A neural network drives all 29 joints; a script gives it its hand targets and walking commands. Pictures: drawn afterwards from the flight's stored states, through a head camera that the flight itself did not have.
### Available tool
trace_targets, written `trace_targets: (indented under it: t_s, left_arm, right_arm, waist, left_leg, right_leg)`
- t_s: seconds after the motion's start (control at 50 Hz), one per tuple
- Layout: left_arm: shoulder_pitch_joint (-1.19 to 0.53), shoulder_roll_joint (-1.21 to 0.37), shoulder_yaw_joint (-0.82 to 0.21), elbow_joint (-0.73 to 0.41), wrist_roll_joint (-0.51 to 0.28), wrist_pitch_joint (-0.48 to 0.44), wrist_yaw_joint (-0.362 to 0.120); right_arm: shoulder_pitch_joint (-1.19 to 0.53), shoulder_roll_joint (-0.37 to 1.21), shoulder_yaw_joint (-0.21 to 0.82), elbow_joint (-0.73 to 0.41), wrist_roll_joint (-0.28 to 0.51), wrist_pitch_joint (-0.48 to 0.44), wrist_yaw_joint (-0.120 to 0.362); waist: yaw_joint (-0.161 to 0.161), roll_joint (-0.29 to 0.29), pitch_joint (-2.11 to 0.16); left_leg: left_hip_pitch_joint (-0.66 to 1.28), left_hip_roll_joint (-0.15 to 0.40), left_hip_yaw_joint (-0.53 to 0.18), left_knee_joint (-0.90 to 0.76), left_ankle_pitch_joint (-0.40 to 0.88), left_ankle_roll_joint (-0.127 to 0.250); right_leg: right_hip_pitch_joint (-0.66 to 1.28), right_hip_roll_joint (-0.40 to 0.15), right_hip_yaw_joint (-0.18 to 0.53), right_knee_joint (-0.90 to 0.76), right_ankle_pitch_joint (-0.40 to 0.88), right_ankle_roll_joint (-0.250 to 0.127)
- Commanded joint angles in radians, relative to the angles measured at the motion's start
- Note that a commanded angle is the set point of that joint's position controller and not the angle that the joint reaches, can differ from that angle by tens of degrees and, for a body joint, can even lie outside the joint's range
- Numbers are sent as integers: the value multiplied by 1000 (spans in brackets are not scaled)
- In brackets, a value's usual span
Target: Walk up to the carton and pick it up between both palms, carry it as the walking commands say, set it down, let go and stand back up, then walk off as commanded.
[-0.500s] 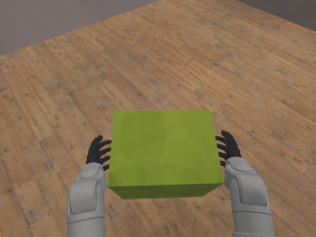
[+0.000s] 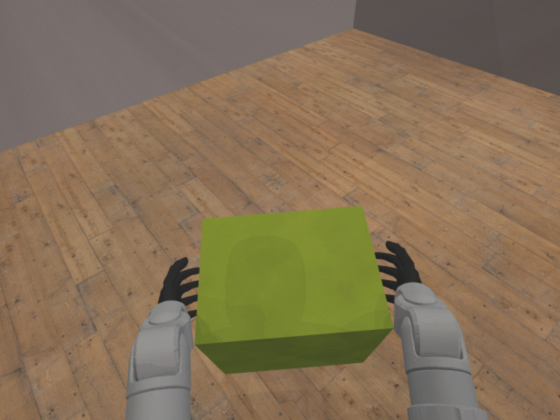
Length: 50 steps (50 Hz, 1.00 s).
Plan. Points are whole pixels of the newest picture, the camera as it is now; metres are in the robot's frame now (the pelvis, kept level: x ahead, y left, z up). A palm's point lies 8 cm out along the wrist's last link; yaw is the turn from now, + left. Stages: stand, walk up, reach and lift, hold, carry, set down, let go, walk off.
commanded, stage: carry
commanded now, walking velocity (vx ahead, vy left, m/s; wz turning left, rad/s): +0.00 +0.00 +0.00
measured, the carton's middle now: (289, 296) +0.33 +0.01 -0.05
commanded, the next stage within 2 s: hold in 1.42 s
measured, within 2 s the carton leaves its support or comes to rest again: neither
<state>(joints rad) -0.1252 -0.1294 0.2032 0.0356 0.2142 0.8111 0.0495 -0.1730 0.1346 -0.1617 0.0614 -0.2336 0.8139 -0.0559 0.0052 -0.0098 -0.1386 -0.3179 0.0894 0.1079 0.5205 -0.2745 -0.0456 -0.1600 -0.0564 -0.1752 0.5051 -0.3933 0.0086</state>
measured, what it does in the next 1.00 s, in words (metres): shifts its weight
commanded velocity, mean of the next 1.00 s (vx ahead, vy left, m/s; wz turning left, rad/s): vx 0.00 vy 0.00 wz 0.00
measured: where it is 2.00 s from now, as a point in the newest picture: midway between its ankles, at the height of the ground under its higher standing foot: outside the picture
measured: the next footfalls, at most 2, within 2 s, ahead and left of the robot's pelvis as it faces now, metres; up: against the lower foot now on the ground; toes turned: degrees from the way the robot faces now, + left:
none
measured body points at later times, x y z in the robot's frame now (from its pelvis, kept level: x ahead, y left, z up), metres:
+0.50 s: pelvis -0.08 +0.00 +0.00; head -0.11 +0.00 +0.45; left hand +0.20 +0.16 +0.04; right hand +0.20 -0.17 +0.04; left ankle -0.01 +0.14 -0.73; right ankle -0.10 -0.10 -0.73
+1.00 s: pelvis -0.09 +0.00 +0.00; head -0.10 +0.01 +0.45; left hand +0.19 +0.17 +0.03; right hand +0.19 -0.17 +0.03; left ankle -0.01 +0.14 -0.73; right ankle -0.10 -0.10 -0.73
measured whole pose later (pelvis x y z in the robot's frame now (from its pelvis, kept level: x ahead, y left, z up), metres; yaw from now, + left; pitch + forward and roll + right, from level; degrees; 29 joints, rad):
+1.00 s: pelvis -0.09 +0.00 +0.00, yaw +0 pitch +2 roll +0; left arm -0.10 -0.13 0.18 -0.03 0.17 0.81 0.06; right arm -0.11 0.13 -0.15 -0.02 -0.20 0.81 -0.06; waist -0.01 0.00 -0.07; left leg -0.39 0.10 0.11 0.50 -0.14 -0.03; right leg -0.26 -0.05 -0.18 0.55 -0.32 -0.02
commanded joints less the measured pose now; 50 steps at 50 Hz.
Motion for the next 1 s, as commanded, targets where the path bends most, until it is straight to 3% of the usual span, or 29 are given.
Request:
trace_targets:
  t_s: [0.0, 0.04, 0.08, 0.1, 0.12, 0.14, 0.18, 0.2, 0.22, 0.26, 0.34, 0.36, 0.44, 0.48, 0.5, 0.56, 0.58, 0.64, 0.68, 0.7, 0.74, 0.78, 0.8, 0.82, 0.84, 0.86, 0.88, 0.96, 0.98]
  left_arm:
    - [-504, -729, -649, -262, -339, -34, -215]
    - [-504, -749, -699, -366, -377, -9, -208]
    - [-448, -728, -684, -358, -354, 8, -202]
    - [-423, -714, -638, -281, -312, 3, -201]
    - [-416, -720, -663, -325, -326, 5, -200]
    - [-401, -712, -633, -271, -302, 1, -199]
    - [-378, -687, -591, -204, -259, -17, -203]
    - [-393, -720, -630, -241, -285, -11, -205]
    - [-385, -701, -586, -170, -253, -16, -210]
    - [-419, -723, -604, -176, -270, -12, -214]
    - [-472, -709, -578, -134, -262, -22, -218]
    - [-489, -717, -583, -122, -265, -23, -222]
    - [-501, -729, -581, -111, -281, -22, -225]
    - [-514, -744, -620, -177, -314, -16, -224]
    - [-484, -741, -586, -107, -289, -17, -225]
    - [-502, -751, -614, -173, -315, -14, -222]
    - [-489, -737, -594, -140, -297, -20, -222]
    - [-477, -727, -595, -159, -295, -27, -222]
    - [-500, -749, -640, -232, -333, -14, -223]
    - [-483, -729, -591, -142, -292, -24, -225]
    - [-455, -718, -588, -137, -285, -34, -222]
    - [-462, -713, -588, -156, -285, -42, -223]
    - [-468, -729, -622, -193, -312, -34, -223]
    - [-471, -725, -597, -147, -297, -39, -224]
    - [-467, -717, -602, -167, -295, -44, -222]
    - [-460, -715, -584, -130, -280, -45, -222]
    - [-484, -726, -613, -197, -305, -41, -219]
    - [-454, -737, -638, -205, -323, -18, -217]
    - [-459, -738, -663, -242, -339, -8, -216]
  right_arm:
    - [-352, 750, 579, -198, 320, -39, 211]
    - [-365, 762, 640, -315, 373, -14, 206]
    - [-346, 744, 646, -331, 377, 3, 210]
    - [-335, 715, 606, -273, 345, 0, 213]
    - [-337, 713, 634, -328, 363, 0, 213]
    - [-333, 703, 617, -299, 344, -5, 214]
    - [-317, 678, 575, -233, 310, -22, 223]
    - [-351, 684, 610, -299, 338, -15, 227]
    - [-347, 679, 578, -232, 305, -21, 229]
    - [-372, 687, 590, -236, 318, -12, 233]
    - [-355, 687, 544, -129, 283, -12, 240]
    - [-383, 682, 536, -128, 280, -16, 241]
    - [-397, 702, 546, -123, 288, -18, 240]
    - [-384, 715, 571, -174, 311, -11, 239]
    - [-406, 705, 551, -152, 298, -20, 238]
    - [-413, 716, 579, -209, 323, -19, 238]
    - [-363, 700, 540, -138, 289, -22, 236]
    - [-360, 702, 545, -156, 290, -31, 236]
    - [-396, 719, 597, -241, 333, -18, 237]
    - [-357, 698, 540, -135, 282, -27, 236]
    - [-368, 684, 540, -159, 285, -42, 235]
    - [-370, 687, 550, -169, 286, -46, 234]
    - [-382, 697, 577, -219, 309, -42, 235]
    - [-355, 694, 543, -149, 288, -43, 236]
    - [-356, 689, 547, -163, 294, -51, 237]
    - [-371, 688, 539, -146, 284, -51, 237]
    - [-372, 698, 564, -191, 303, -46, 235]
    - [-368, 693, 588, -228, 325, -30, 231]
    - [-360, 701, 613, -254, 338, -19, 231]
  waist:
    - [-17, -40, -269]
    - [-11, -48, -283]
    - [-9, -21, -288]
    - [-6, -17, -308]
    - [-4, 11, -316]
    - [-4, -6, -313]
    - [-3, 15, -290]
    - [-5, 30, -259]
    - [-7, -9, -223]
    - [-11, 24, -157]
    - [-15, 18, -53]
    - [-16, 38, -53]
    - [-20, -15, -85]
    - [-20, 31, -117]
    - [-18, 20, -133]
    - [-15, 34, -165]
    - [-14, 51, -184]
    - [-14, 14, -186]
    - [-15, 18, -183]
    - [-15, 9, -191]
    - [-13, 33, -190]
    - [-13, 3, -184]
    - [-13, 31, -182]
    - [-14, 24, -178]
    - [-13, 47, -175]
    - [-12, 15, -173]
    - [-13, 8, -182]
    - [-7, 43, -209]
    - [-3, 13, -200]
  left_leg:
    - [107, 57, -11, 96, 442, 37]
    - [119, 50, 4, 80, 434, 33]
    - [144, 58, 3, 70, 461, 38]
    - [163, 70, -18, 64, 519, 49]
    - [163, 73, -18, 59, 528, 49]
    - [166, 82, -23, 54, 535, 51]
    - [148, 87, -33, 28, 468, 52]
    - [143, 81, -32, 10, 408, 46]
    - [117, 86, -44, -5, 339, 45]
    - [85, 76, -47, -49, 184, 41]
    - [55, 72, -61, -92, 72, 32]
    - [52, 77, -63, -94, 63, 31]
    - [69, 79, -62, -83, 90, 35]
    - [85, 81, -62, -82, 110, 41]
    - [94, 85, -66, -84, 139, 43]
    - [85, 91, -67, -83, 152, 44]
    - [97, 88, -65, -82, 172, 46]
    - [108, 94, -58, -65, 206, 47]
    - [109, 95, -59, -63, 226, 47]
    - [109, 95, -60, -67, 225, 48]
    - [111, 98, -66, -72, 243, 50]
    - [110, 94, -60, -61, 237, 47]
    - [107, 93, -63, -59, 241, 50]
    - [102, 93, -64, -63, 235, 48]
    - [108, 90, -60, -62, 230, 48]
    - [102, 93, -65, -64, 238, 50]
    - [107, 93, -61, -57, 253, 50]
    - [108, 93, -61, -47, 311, 54]
    - [104, 97, -58, -44, 326, 55]
  right_leg:
    - [117, -133, 55, 35, 933, -13]
    - [113, -124, 45, 51, 901, -24]
    - [80, -111, 35, 53, 783, -27]
    - [77, -99, 39, 56, 697, -25]
    - [79, -101, 40, 55, 666, -32]
    - [69, -95, 36, 52, 623, -29]
    - [54, -91, 46, 29, 492, -31]
    - [17, -89, 52, 12, 408, -34]
    - [-4, -86, 56, -17, 336, -33]
    - [-60, -89, 84, -65, 178, -43]
    - [-150, -99, 110, -138, 20, -43]
    - [-154, -96, 113, -141, 28, -43]
    - [-149, -101, 106, -163, 35, -44]
    - [-131, -108, 107, -143, 61, -45]
    - [-129, -102, 97, -133, 71, -43]
    - [-94, -100, 93, -117, 102, -42]
    - [-91, -95, 91, -108, 109, -43]
    - [-91, -96, 81, -101, 149, -40]
    - [-102, -97, 76, -91, 146, -39]
    - [-92, -96, 79, -88, 142, -39]
    - [-93, -97, 79, -81, 149, -36]
    - [-96, -104, 76, -76, 171, -35]
    - [-92, -106, 84, -72, 185, -35]
    - [-102, -102, 80, -69, 167, -36]
    - [-96, -103, 86, -76, 176, -38]
    - [-97, -102, 78, -70, 167, -34]
    - [-95, -105, 80, -67, 195, -32]
    - [-60, -103, 80, -46, 246, -35]
    - [-59, -104, 75, -43, 258, -33]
